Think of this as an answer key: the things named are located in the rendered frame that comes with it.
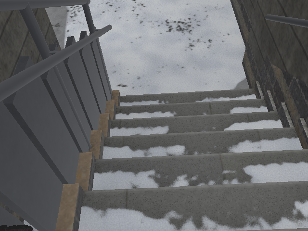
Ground stairs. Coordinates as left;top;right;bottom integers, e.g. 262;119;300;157
78;89;308;231

